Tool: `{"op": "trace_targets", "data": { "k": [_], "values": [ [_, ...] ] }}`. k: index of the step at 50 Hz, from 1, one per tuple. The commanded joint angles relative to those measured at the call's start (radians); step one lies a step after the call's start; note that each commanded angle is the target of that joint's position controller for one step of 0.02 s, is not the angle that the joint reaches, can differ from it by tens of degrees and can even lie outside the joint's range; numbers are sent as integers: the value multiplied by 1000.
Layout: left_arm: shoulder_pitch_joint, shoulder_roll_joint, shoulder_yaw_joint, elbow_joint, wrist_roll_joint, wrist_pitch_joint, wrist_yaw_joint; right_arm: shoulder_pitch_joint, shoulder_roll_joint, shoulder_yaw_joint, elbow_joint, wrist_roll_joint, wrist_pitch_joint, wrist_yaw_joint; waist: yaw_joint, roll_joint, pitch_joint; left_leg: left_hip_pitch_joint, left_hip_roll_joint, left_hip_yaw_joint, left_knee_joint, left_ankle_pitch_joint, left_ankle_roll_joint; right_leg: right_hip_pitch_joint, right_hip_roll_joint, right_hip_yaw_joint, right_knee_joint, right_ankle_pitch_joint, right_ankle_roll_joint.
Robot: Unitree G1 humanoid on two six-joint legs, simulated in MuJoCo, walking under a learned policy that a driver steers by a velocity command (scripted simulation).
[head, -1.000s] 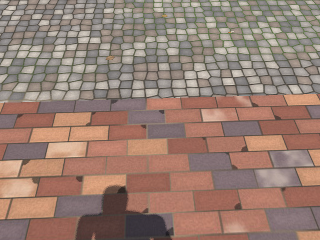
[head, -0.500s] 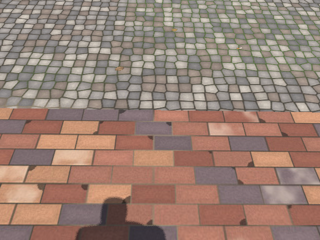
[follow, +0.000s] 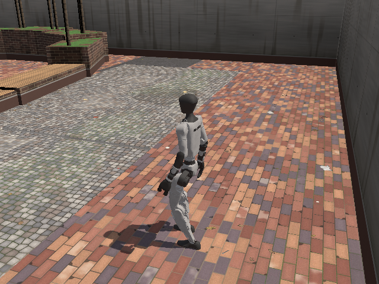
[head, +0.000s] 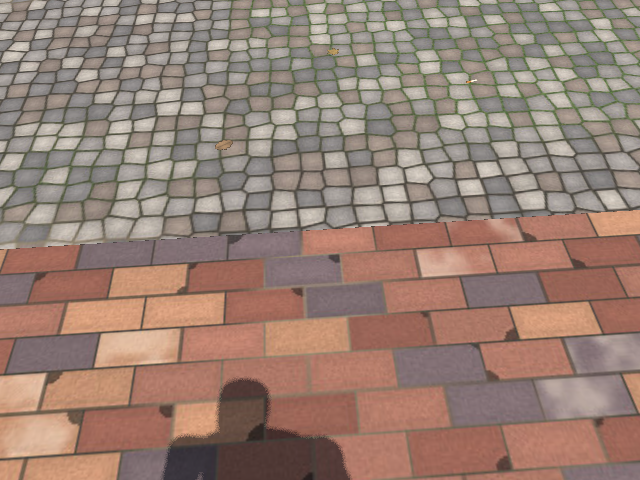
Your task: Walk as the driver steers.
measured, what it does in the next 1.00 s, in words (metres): walks ahead: left foot, then right foot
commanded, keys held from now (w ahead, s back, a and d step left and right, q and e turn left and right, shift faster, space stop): w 0.16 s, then no key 0.84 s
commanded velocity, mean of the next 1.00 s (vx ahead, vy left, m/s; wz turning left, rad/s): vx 0.12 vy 0.00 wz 0.00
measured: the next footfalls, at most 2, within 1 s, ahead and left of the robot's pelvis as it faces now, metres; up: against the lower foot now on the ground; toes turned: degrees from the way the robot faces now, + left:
left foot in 0.26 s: +0.11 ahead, +0.14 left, +0.00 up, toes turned +2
right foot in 0.60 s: +0.20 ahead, -0.08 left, +0.00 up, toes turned -1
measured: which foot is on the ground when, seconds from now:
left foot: up 0.00-0.24, down 0.26-1.00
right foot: down 0.00-0.26, up 0.28-0.58, down 0.60-1.00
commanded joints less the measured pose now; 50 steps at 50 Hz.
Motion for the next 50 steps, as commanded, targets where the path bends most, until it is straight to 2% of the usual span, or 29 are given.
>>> {"op": "trace_targets", "data": {
  "k": [1,2,4,5,7,8,10,12,13,14,15,16,17,19,21,23,24,25,27,28,29,30,31,32,33,34,37,42,50],
  "values": [
    [237,203,56,30,9,-21,3,-21,-56,-15,-61,22,0,-3,101,-221,7,-424,5,-30,318,-148,18,282,-335,598,-377,-521,-276],
    [195,204,56,13,21,-43,4,-44,-83,-23,-74,23,-5,4,91,-208,14,-465,49,-87,439,-164,28,243,-366,631,-411,-514,-281],
    [86,175,46,-19,10,-67,1,-26,-106,-40,-72,16,-18,10,23,-142,-16,-418,105,-114,437,-69,47,161,-321,513,-421,-404,-216],
    [48,165,43,-31,2,-67,-2,-19,-103,-45,-65,14,-20,8,6,-134,-22,-360,105,-90,356,-42,46,119,-279,419,-435,-346,-180],
    [13,183,50,-40,-5,-58,-3,0,-63,-40,-45,7,-23,4,-15,-144,-29,-189,70,-29,195,29,34,9,-195,255,-436,-238,-144],
    [24,194,54,-35,-8,-53,-3,9,-51,-39,-37,4,-24,5,-20,-148,-33,-130,49,-4,125,71,24,-16,-171,209,-419,-226,-143],
    [59,190,54,-17,-14,-40,0,31,-42,-39,-15,1,-18,4,-30,-108,-24,-35,6,45,-22,210,5,-46,-140,150,-338,-191,-143],
    [76,147,41,-8,-9,-30,2,94,-57,-42,5,-6,-6,3,-49,-69,-15,39,12,23,-111,216,5,-89,-101,118,-209,-189,-107],
    [74,82,23,-13,2,-28,2,144,-106,-50,7,-14,-4,0,-51,57,-27,86,151,-158,-219,169,32,-148,-31,38,5,-183,-51],
    [68,37,10,-44,15,-33,10,172,-240,-73,-10,-16,4,-4,-43,284,-5,112,357,-463,-369,159,137,-324,71,-67,229,-305,6],
    [51,83,19,-53,9,-36,14,192,-253,-72,-1,-41,-7,-2,-51,281,13,60,457,-630,-417,101,246,-368,25,29,430,-381,5],
    [61,131,29,-46,-1,-36,12,126,-197,-56,-22,-37,-20,-1,-13,187,44,34,420,-574,-399,129,230,-395,-15,74,513,-311,-4],
    [81,144,35,-25,2,-32,9,59,-163,-46,-42,-26,-26,3,17,138,43,20,356,-461,-385,199,178,-379,-36,76,522,-238,-8],
    [88,135,41,-1,14,-28,15,-7,-125,-33,-65,-15,-30,4,43,93,22,5,291,-313,-376,440,119,-307,-64,71,446,-124,-3],
    [86,78,29,14,16,-25,12,10,-76,-14,-47,-31,-31,1,60,82,-25,-13,229,-175,-327,731,101,-177,-54,46,325,-43,14],
    [31,46,13,6,12,-23,10,18,-98,-14,-40,-32,-26,-5,47,90,-55,-9,196,-106,-286,865,95,-76,-31,19,175,-7,27],
    [4,48,9,1,9,-19,9,31,-121,-19,-35,-29,-22,-8,36,95,-65,-3,200,-106,-274,886,102,-42,-18,8,130,-8,33],
    [-10,57,6,-1,7,-14,8,39,-136,-23,-31,-25,-17,-9,30,99,-70,5,209,-117,-265,878,111,-16,-13,5,91,-15,36],
    [-11,72,4,4,5,-3,8,29,-133,-26,-29,-9,-7,-9,35,96,-61,2,218,-142,-250,790,121,44,-12,3,-16,19,27],
    [2,79,4,12,10,0,8,21,-126,-27,-27,4,-3,-7,49,79,-49,-16,206,-146,-237,707,108,100,-12,2,-113,101,13],
    [12,106,9,19,22,4,10,48,-126,-31,-17,10,-3,-4,49,47,-41,-35,184,-152,-233,598,84,161,-30,28,-169,205,-2],
    [41,144,16,28,30,8,15,65,-118,-33,-16,-2,-7,-1,40,1,-59,-70,153,-142,-214,477,59,243,-82,76,-148,376,-18],
    [27,189,25,27,21,13,18,139,-95,-36,-3,-16,-10,4,-15,-78,-67,-140,86,-102,-215,371,29,318,-105,85,-78,473,-51],
    [12,157,23,36,6,17,13,158,-51,-27,8,-16,-4,1,-11,-112,-71,-131,59,-69,-230,333,5,300,-85,72,-53,374,-70],
    [7,116,18,41,2,19,9,107,-61,-29,3,-10,5,-2,16,-81,-38,-117,44,-47,-212,299,-10,251,-63,68,-66,313,-58],
    [-8,102,14,42,10,17,7,80,-61,-30,-6,-5,14,-7,17,-66,-24,-114,44,-40,-200,306,-17,228,-59,69,-74,311,-47],
    [-19,110,17,53,15,7,6,78,-66,-31,-6,-15,29,-11,13,-59,-35,-77,52,-41,-173,373,-13,219,-50,64,-65,359,-43],
    [-28,109,16,71,12,9,7,63,-67,-32,-2,-11,36,-12,17,-33,-40,-42,60,-42,-155,408,-15,213,-46,64,-58,366,-44],
    [-31,107,15,92,13,20,11,57,-58,-29,9,-11,42,-15,23,-13,-6,-57,67,-45,-173,334,-18,204,-35,58,-74,277,-34]
  ]
}}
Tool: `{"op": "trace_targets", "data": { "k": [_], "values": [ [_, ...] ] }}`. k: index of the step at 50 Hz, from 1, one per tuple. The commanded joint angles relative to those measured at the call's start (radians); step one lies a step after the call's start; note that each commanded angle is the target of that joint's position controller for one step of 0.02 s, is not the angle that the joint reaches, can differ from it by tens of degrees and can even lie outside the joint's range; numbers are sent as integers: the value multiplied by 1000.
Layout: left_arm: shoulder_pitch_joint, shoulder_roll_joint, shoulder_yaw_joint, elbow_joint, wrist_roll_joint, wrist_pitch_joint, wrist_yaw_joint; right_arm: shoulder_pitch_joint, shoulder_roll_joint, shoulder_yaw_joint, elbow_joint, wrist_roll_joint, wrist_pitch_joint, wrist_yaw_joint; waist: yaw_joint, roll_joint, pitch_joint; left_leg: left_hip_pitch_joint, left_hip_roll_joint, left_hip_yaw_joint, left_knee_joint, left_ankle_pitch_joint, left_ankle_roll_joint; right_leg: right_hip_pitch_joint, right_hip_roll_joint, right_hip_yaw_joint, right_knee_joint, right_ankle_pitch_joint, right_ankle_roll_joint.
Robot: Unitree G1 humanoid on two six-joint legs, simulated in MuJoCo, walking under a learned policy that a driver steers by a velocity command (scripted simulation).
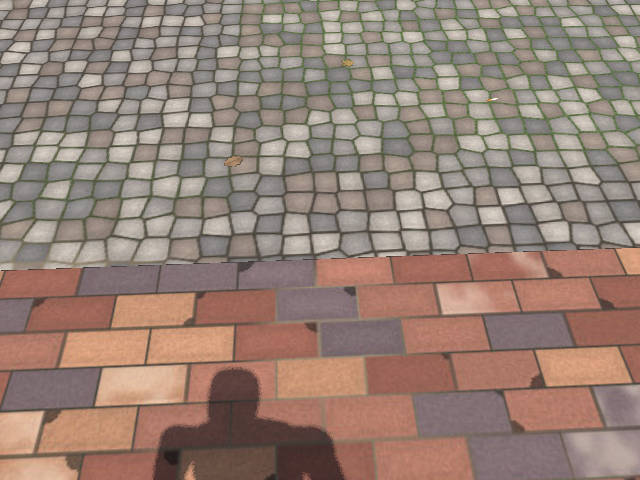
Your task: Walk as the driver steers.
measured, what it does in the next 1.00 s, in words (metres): walks ahead: right foot, then left foot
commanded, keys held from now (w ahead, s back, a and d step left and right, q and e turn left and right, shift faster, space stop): no key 0.08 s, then w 0.92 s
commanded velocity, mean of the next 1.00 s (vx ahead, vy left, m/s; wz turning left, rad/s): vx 0.35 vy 0.00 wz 0.00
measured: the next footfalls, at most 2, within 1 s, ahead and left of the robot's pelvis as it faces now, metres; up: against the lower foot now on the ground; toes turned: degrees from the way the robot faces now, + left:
right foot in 0.40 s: +0.14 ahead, -0.16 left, +0.00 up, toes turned -4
left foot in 0.94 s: +0.50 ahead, +0.08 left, +0.00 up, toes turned +3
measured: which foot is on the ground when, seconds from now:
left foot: down 0.00-0.40, up 0.42-0.92, down 0.94-1.00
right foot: down 0.00-0.16, up 0.18-0.38, down 0.40-0.96, up 0.98-1.00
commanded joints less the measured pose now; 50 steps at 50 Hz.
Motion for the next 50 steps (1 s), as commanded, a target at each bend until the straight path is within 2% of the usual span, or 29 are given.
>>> {"op": "trace_targets", "data": {
  "k": [1,4,6,7,9,10,11,13,16,17,19,20,21,22,23,24,25,27,31,34,41,43,44,45,46,47,48,49,50],
  "values": [
    [3,101,15,-25,1,-3,5,82,-79,-11,-4,0,-3,-3,-2,4,-36,-98,46,-41,-94,235,8,120,-41,43,-47,291,-55],
    [5,98,14,-19,2,0,6,84,-76,-9,0,-1,-4,-4,1,6,-23,-111,49,-44,-107,199,8,120,-38,42,-56,258,-51],
    [28,90,15,-1,-4,3,5,117,-95,-18,16,9,-2,-6,-3,39,-17,-119,54,-66,-147,-86,41,93,15,-12,-12,-48,-50],
    [18,94,18,-7,-8,1,5,118,-126,-28,9,17,-2,-8,-10,81,22,-132,95,-131,-189,-263,81,20,45,-46,42,-217,-49],
    [-67,82,14,-54,-17,-26,-3,146,-191,-49,-2,30,-21,-12,-42,166,126,-106,288,-385,-333,-484,188,-180,33,-72,215,-226,-57],
    [-101,76,12,-74,-22,-43,-10,143,-202,-55,-7,27,-36,-13,-48,167,171,-93,360,-472,-366,-455,226,-265,-12,-36,294,-206,-67],
    [-120,83,14,-86,-27,-57,-17,151,-187,-53,-9,17,-52,-11,-53,153,190,-34,392,-501,-367,-363,243,-364,-46,-4,371,-248,-75],
    [-116,92,18,-95,-36,-77,-31,150,-163,-49,-18,19,-71,-2,-45,111,171,85,377,-446,-332,-195,219,-463,-94,25,372,-269,-85],
    [-91,71,17,-86,-31,-91,-48,116,-179,-53,-34,29,-67,14,-19,98,111,-12,269,-257,-292,-47,162,-207,-48,-69,161,-164,-70],
    [-22,63,18,-59,-30,-89,-53,97,-189,-55,-38,33,-62,18,18,100,88,-102,236,-200,-254,-36,149,-49,-10,-117,92,-75,-61],
    [178,109,49,12,-30,-78,-49,92,-191,-52,-44,29,-62,21,105,89,8,-226,179,-133,-99,166,117,242,66,-156,51,-8,-60],
    [312,168,72,37,-28,-80,-44,49,-158,-42,-59,28,-67,22,176,-15,-39,-311,116,-44,179,286,62,374,-40,11,-36,-61,-108],
    [436,289,89,43,-17,-88,-42,45,-66,-19,-110,21,-82,19,180,-316,-133,-537,-15,29,596,-28,-11,521,-324,536,-262,-184,-262],
    [396,230,59,45,2,-107,-53,14,-75,-23,-133,46,-98,19,146,-248,-145,-641,-22,-141,805,-178,6,482,-408,789,-377,-317,-325],
    [287,187,40,14,-2,-121,-55,-20,-107,-29,-151,69,-107,24,102,-165,-43,-729,44,-163,868,-110,42,409,-401,688,-364,-357,-294],
    [204,138,21,-14,-2,-127,-61,-32,-129,-34,-153,65,-110,26,71,-97,-3,-717,94,-147,844,-2,65,337,-349,538,-360,-293,-249],
    [150,126,11,-31,1,-128,-66,-23,-131,-42,-143,50,-109,21,41,-59,16,-672,129,-137,773,81,71,264,-305,419,-372,-184,-215],
    [153,106,0,-33,9,-123,-64,3,-138,-56,-131,37,-91,20,8,-74,17,-562,159,-121,662,150,62,186,-233,261,-395,-31,-175],
    [253,148,2,-18,13,-115,-35,-114,-110,-57,-172,26,-70,25,23,-41,40,-626,157,-85,486,258,11,212,-218,161,-425,194,-193],
    [274,156,3,-32,14,-107,-23,-237,-93,-47,-214,24,-70,34,47,-50,53,-628,141,-68,296,370,-7,217,-203,108,-440,231,-187],
    [369,161,15,-19,-4,-90,-19,-434,-94,-26,-281,35,-87,74,88,-59,103,-612,98,-34,67,403,25,348,-242,47,-403,278,-179],
    [357,179,24,-23,-6,-83,-18,-433,-113,-29,-293,37,-94,86,64,-75,84,-557,78,-22,30,342,52,394,-262,36,-350,396,-167],
    [340,194,29,-29,-6,-81,-18,-394,-135,-38,-289,37,-96,87,34,-94,49,-475,51,-6,22,311,67,406,-264,28,-297,557,-157],
    [324,210,34,-34,-4,-76,-18,-313,-168,-54,-271,35,-97,85,-15,-121,-16,-350,13,22,27,286,87,412,-257,15,-197,756,-146],
    [302,203,30,-41,0,-69,-18,-138,-210,-79,-219,36,-95,79,-104,-123,-115,-129,-26,48,19,293,116,364,-215,-22,-2,876,-121],
    [289,182,19,-63,8,-68,-20,60,-268,-101,-168,27,-92,69,-179,-83,-244,201,91,-88,59,289,168,139,-170,-42,284,686,-86],
    [412,40,-20,-78,1,-89,-34,184,-356,-118,-137,2,-87,66,-112,189,-428,564,370,-611,-45,41,332,-258,25,-30,706,45,-17],
    [372,75,-14,-68,-21,-122,-40,172,-282,-90,-136,2,-88,68,-127,205,-474,565,408,-842,-213,-11,330,-371,57,147,859,-310,-40],
    [266,149,7,-108,-47,-136,-42,71,-229,-73,-145,15,-93,70,-106,178,-303,435,372,-677,-224,18,271,-469,-6,133,907,-268,-59]
  ]
}}
Over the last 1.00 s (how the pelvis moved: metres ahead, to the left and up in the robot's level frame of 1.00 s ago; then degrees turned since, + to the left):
0.13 0.04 0.00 -1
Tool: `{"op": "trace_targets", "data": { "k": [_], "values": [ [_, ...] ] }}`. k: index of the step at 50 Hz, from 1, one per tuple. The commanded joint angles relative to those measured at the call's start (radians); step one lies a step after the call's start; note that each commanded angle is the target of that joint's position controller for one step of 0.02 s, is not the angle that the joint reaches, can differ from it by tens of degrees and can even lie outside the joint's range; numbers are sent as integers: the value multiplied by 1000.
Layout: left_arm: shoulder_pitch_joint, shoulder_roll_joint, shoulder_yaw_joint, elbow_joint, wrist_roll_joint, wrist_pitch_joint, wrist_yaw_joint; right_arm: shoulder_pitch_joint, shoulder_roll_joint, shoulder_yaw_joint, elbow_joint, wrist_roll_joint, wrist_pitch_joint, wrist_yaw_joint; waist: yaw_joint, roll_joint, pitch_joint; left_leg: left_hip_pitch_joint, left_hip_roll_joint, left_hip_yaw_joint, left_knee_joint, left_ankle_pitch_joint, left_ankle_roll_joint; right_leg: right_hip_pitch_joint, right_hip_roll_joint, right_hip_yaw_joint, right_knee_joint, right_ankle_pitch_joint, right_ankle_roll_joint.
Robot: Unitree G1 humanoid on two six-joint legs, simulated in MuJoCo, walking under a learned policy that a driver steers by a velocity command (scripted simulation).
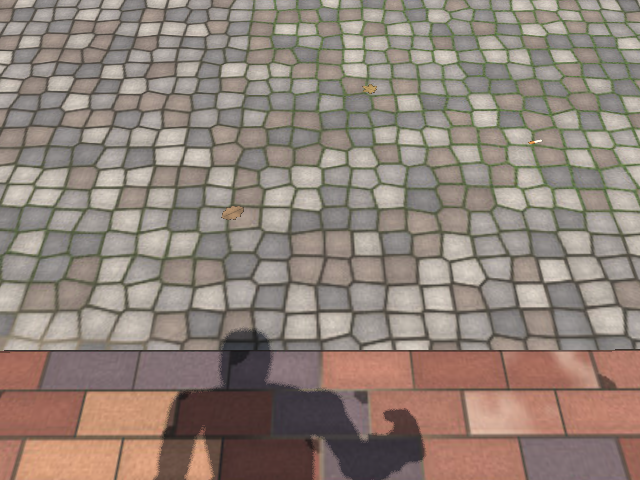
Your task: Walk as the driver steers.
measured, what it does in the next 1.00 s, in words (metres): walks ahead: right foot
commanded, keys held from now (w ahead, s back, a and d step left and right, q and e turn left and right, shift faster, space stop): w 1.00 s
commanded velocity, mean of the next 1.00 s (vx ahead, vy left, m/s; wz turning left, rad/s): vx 0.50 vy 0.00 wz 0.00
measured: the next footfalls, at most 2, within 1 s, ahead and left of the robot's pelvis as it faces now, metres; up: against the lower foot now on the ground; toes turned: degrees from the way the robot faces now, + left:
right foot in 0.50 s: +0.46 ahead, -0.15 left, +0.00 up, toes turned -3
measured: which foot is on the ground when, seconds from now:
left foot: down 0.00-0.50, up 0.52-1.00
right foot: up 0.00-0.48, down 0.50-1.00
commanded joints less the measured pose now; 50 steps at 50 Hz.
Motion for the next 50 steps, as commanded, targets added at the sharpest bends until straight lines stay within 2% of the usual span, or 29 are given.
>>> {"op": "trace_targets", "data": {
  "k": [1,2,3,5,6,8,11,15,18,20,22,23,24,25,26,27,28,29,30,31,32,33,35,38,41,44,46,48,50],
  "values": [
    [-79,122,17,-114,-33,-58,-1,231,-131,-26,30,2,-3,-5,-116,90,-215,634,332,-536,-334,-121,195,-608,-54,58,410,80,-45],
    [-105,119,26,-117,-17,-52,10,166,-101,-17,24,-8,-9,0,-77,32,-153,475,296,-432,-362,-41,174,-555,-96,43,342,155,-45],
    [-81,103,33,-112,-6,-34,16,137,-72,-7,26,-19,-14,4,-36,46,-124,370,256,-352,-393,-3,157,-484,-130,49,289,196,-49],
    [-42,58,31,-107,-4,-5,19,157,-71,-5,46,-22,-15,3,-7,76,-100,276,227,-284,-443,10,166,-427,-147,42,226,215,-45],
    [-58,57,31,-116,-2,3,21,175,-87,-7,55,-20,-15,-3,-3,78,-76,250,222,-256,-466,23,172,-442,-153,34,188,232,-36],
    [-143,76,37,-151,8,9,23,215,-122,-13,66,-20,-15,-22,-12,62,-39,257,223,-231,-496,43,181,-523,-162,28,86,320,-10],
    [-255,74,38,-189,17,4,17,278,-135,-14,77,-16,-7,-42,-41,51,-20,320,214,-195,-503,80,163,-598,-153,19,-104,484,12],
    [-392,54,25,-224,8,-4,-2,350,-147,-16,92,-3,1,-50,-86,58,5,370,194,-133,-500,80,133,-557,-103,-30,-325,606,15],
    [-471,55,17,-254,1,-8,-20,403,-154,-21,113,4,12,-52,-111,58,31,463,228,-128,-463,82,131,-571,-85,-35,-408,570,6],
    [-495,65,16,-274,-1,-14,-34,414,-162,-27,122,7,22,-54,-106,64,37,527,262,-136,-423,107,122,-570,-79,-30,-446,507,-14],
    [-453,94,25,-273,-3,-20,-42,399,-177,-35,121,9,33,-57,-71,84,12,565,281,-139,-362,216,102,-490,-56,-44,-475,430,-40],
    [-386,119,37,-258,-3,-23,-42,376,-185,-38,115,9,37,-57,-28,97,-30,566,269,-123,-283,383,88,-383,-24,-71,-486,404,-58],
    [-236,157,61,-212,1,-23,-38,356,-170,-32,109,8,43,-56,46,86,-116,533,219,-81,-106,527,63,-185,14,-102,-498,406,-84],
    [-40,230,86,-162,12,-23,-30,360,-134,-16,89,-3,44,-56,111,13,-263,357,160,-32,185,393,26,122,-101,28,-463,417,-140],
    [67,329,107,-135,22,-18,-29,482,-2,21,75,-11,22,-45,59,-248,-404,-63,-27,-24,585,-146,-49,502,-349,509,-551,269,-307],
    [75,244,80,-136,18,-18,-33,455,-55,14,86,11,-7,-39,79,-242,-462,-200,-43,-185,735,-441,-34,542,-381,726,-693,165,-322],
    [-17,185,62,-150,10,-23,-32,351,-135,-8,57,38,-21,-37,69,-182,-308,-292,19,-186,783,-386,-12,427,-343,570,-693,171,-260],
    [-109,148,49,-175,14,-23,-31,283,-144,-9,38,36,-25,-43,43,-106,-219,-275,77,-156,747,-286,-3,272,-306,423,-705,266,-224],
    [-175,117,38,-184,24,-24,-33,255,-139,-16,37,20,-20,-52,10,-56,-155,-224,115,-143,678,-212,-5,124,-268,322,-732,357,-206],
    [-202,90,30,-183,34,-28,-37,271,-125,-22,41,13,-4,-56,-26,-70,-127,-156,146,-149,622,-165,-4,29,-230,247,-762,403,-189],
    [-199,80,27,-175,37,-29,-39,294,-103,-21,45,12,11,-57,-44,-86,-120,-110,155,-147,590,-143,-5,-19,-213,212,-789,414,-188],
    [-181,87,29,-165,34,-31,-37,307,-83,-20,48,12,21,-58,-52,-84,-111,-96,160,-140,558,-134,-10,-44,-205,186,-811,434,-196],
    [-146,123,36,-150,31,-34,-25,263,-81,-23,31,7,33,-60,-55,-64,-77,-141,166,-133,477,-74,-27,-58,-206,149,-847,476,-208],
    [-99,142,40,-136,26,-27,-4,144,-83,-26,-12,-6,32,-57,-31,-41,-43,-227,166,-134,291,78,-51,-14,-202,110,-869,515,-198],
    [-76,152,40,-127,17,-26,5,40,-63,-18,-41,-3,20,-46,-6,-59,-22,-141,122,-90,72,243,-52,-42,-147,20,-889,510,-166],
    [-26,148,41,-105,12,-27,5,-15,-66,-14,-49,5,15,-31,15,-56,-7,-130,108,-83,14,284,-47,20,-167,7,-867,499,-169],
    [23,132,41,-78,12,-18,12,-61,-74,-13,-68,8,3,-13,32,-44,16,-238,121,-117,-50,301,-28,159,-199,20,-798,501,-166],
    [44,148,49,-71,10,-6,17,-110,-80,-10,-92,9,-7,3,43,-38,27,-259,119,-121,-84,248,-13,215,-235,41,-745,511,-165],
    [35,164,57,-72,9,2,19,-105,-99,-13,-99,17,-11,14,27,-56,20,-209,103,-108,-96,164,5,229,-256,53,-695,578,-158]
  ]
}}
Over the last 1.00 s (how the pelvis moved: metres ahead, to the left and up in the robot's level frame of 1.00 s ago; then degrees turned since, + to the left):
0.35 -0.01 -0.02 0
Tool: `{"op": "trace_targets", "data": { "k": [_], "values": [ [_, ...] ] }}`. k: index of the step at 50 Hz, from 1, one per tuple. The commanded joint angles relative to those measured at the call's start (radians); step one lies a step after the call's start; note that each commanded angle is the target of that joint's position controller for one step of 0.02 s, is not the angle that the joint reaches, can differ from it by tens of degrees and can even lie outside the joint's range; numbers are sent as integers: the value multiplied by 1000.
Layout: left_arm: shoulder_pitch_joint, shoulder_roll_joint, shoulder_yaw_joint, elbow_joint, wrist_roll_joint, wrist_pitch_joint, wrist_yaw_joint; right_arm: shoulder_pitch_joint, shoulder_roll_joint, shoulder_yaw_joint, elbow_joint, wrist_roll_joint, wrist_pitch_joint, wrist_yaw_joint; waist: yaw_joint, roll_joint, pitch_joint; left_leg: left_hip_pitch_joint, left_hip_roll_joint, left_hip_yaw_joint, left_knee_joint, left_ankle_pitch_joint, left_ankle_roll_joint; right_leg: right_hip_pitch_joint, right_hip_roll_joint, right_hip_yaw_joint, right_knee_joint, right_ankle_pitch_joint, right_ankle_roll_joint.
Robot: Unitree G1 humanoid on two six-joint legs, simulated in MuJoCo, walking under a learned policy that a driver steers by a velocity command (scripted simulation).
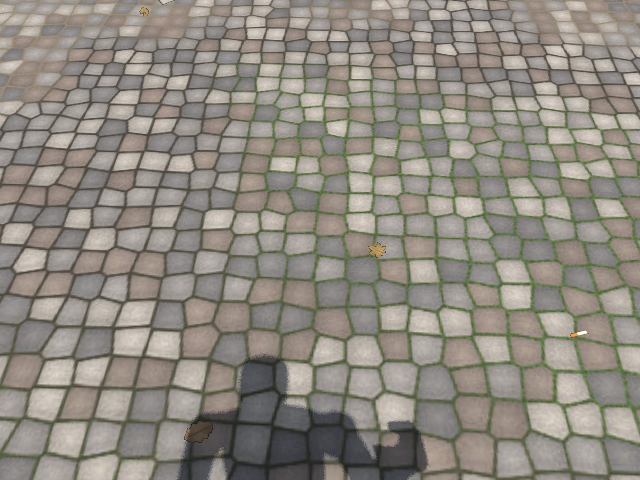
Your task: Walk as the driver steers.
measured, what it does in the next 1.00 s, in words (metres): goes down: left foot, then right foot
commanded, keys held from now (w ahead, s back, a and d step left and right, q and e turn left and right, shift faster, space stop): w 0.04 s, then no key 0.96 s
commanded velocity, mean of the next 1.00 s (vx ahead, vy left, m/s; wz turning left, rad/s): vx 0.14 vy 0.00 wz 0.00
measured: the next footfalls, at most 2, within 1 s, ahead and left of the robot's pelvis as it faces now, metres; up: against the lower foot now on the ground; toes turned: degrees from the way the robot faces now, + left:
left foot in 0.06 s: +0.23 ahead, +0.14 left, -0.02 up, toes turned +3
right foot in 0.50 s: +0.38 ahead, -0.06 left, -0.04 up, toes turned -1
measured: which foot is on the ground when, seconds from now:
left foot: up 0.00-0.04, down 0.06-0.54, up 0.56-0.74, down 0.76-1.00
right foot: down 0.00-0.12, up 0.14-0.48, down 0.50-1.00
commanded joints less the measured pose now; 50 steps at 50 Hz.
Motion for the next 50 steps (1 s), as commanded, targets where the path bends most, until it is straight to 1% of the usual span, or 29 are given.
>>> {"op": "trace_targets", "data": {
  "k": [1,3,4,5,6,7,8,9,10,11,14,16,18,22,25,26,27,28,29,30,31,33,35,37,38,39,41,44,50],
  "values": [
    [50,160,38,-17,-6,12,11,-112,-86,-13,-82,16,-17,19,-10,-100,99,-94,21,-30,-90,-35,19,75,-322,143,50,436,-127],
    [29,191,48,-23,-2,22,7,-20,-122,-29,-56,4,-15,17,-57,-107,45,90,-43,25,-95,-100,35,61,-302,144,198,695,-111],
    [82,137,36,-20,-9,30,-4,30,-142,-44,-27,-18,-24,15,-58,-53,-38,282,-119,97,-131,-62,47,4,-216,92,336,835,-78],
    [58,121,27,-27,-9,30,-8,163,-127,-50,11,-31,-32,18,-126,-50,-115,586,-73,31,-95,91,75,-231,-155,57,538,735,-17],
    [13,92,9,-50,-15,10,-6,352,-165,-59,63,-60,-32,6,-214,106,-273,915,157,-225,-79,358,190,-513,-44,21,940,409,63],
    [42,74,-8,-61,-13,-14,-7,397,-156,-38,92,-52,-32,6,-208,210,-402,1041,289,-386,-70,695,252,-626,-20,147,1120,-272,54],
    [-39,123,5,-87,-25,-28,-3,352,-162,-37,82,-44,-29,-1,-206,151,-353,967,271,-320,-50,751,231,-652,-60,216,1123,-312,33],
    [-117,125,5,-107,-26,-31,1,272,-152,-32,70,-38,-32,-7,-183,66,-225,833,235,-240,-81,702,205,-690,-96,191,1040,-271,28],
    [-160,117,9,-110,-15,-25,8,206,-127,-22,61,-34,-36,-12,-150,-5,-151,710,194,-200,-127,626,180,-677,-128,158,942,-216,30],
    [-151,103,13,-104,-7,-14,12,168,-109,-15,60,-35,-37,-14,-115,-21,-108,608,167,-174,-170,591,170,-625,-145,137,873,-168,34],
    [-87,25,0,-86,4,15,12,120,-94,-10,73,-49,-35,-20,-50,21,-98,410,141,-100,-255,599,194,-457,-153,102,716,8,44],
    [-110,41,5,-91,7,4,8,93,-108,-10,71,-44,-35,-36,-42,41,-85,365,103,-44,-286,504,187,-431,-144,94,579,211,41],
    [-196,42,3,-103,6,-8,4,120,-108,-7,87,-33,-22,-50,-77,39,-56,333,49,0,-304,325,163,-374,-106,68,377,404,37],
    [-269,81,4,-119,8,-11,-7,158,-109,-3,119,-25,-10,-60,-88,29,-10,360,85,-54,-277,126,158,-332,-110,120,224,496,21],
    [-173,100,15,-67,28,-14,-8,155,-57,12,124,-13,-4,-67,-34,-44,-6,292,16,-36,-89,-77,96,-170,-104,95,85,628,-4],
    [-136,137,19,-49,39,-14,-6,226,-16,23,135,-24,-6,-63,-59,-152,-31,222,-65,9,71,-269,50,-70,-189,141,117,982,-30],
    [-146,113,-1,-60,53,-7,-4,326,-1,25,160,-24,-7,-56,-95,-297,-97,152,-128,38,251,-623,-3,18,-321,228,182,1301,-152],
    [-139,66,-23,-65,55,-3,-11,331,-31,21,162,-18,1,-54,-74,-291,-110,74,-122,-8,392,-764,-34,30,-352,280,174,1316,-227],
    [-154,77,-22,-65,43,4,-16,324,-73,11,155,-13,15,-55,-78,-245,-136,54,-100,-30,467,-770,-52,9,-363,291,166,1185,-250],
    [-204,118,-11,-76,23,19,-14,327,-91,5,150,-8,41,-62,-94,-203,-169,72,-55,-41,466,-727,-70,-44,-403,344,131,919,-275],
    [-275,126,-7,-100,14,40,-7,293,-103,0,140,-4,79,-73,-102,-173,-165,130,-14,-47,411,-661,-86,-158,-406,388,58,556,-262],
    [-387,134,-6,-132,32,69,2,243,-77,1,136,-11,125,-84,-117,-182,-89,286,-25,-5,272,-527,-91,-405,-320,321,-14,249,-193],
    [-375,120,-5,-119,27,76,3,270,-41,4,161,-30,130,-82,-127,-186,-83,418,-67,42,99,-342,-70,-477,-245,245,-17,42,-136],
    [-288,76,-17,-75,14,71,2,291,-44,1,173,-49,130,-75,-123,-153,-67,482,-63,38,-28,-280,-41,-490,-196,213,-4,-133,-63],
    [-262,67,-19,-64,15,67,2,285,-73,-1,163,-55,127,-76,-104,-105,-38,471,-1,-22,-81,-292,-16,-496,-168,192,35,-161,-22],
    [-233,70,-14,-67,16,67,3,255,-123,-9,161,-41,124,-79,-51,-7,-1,358,16,-43,-98,-430,13,-448,-108,130,56,-89,8],
    [-265,70,-12,-67,21,69,16,216,-69,4,161,-40,98,-74,-54,38,17,188,3,-60,-185,-573,-1,-262,-87,87,139,93,24],
    [-232,71,-8,-42,25,73,23,210,-71,5,162,-35,69,-73,-52,26,2,230,-6,-45,-175,-435,-22,-231,-98,95,165,206,4],
    [-216,62,-5,-12,17,78,19,262,-66,12,174,-29,71,-75,-70,-17,4,299,-16,-36,-148,-322,-8,-245,-100,91,170,263,13]
  ]
}}
Over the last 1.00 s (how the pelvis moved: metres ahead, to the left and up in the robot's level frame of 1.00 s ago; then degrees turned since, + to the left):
0.56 -0.04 0.01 1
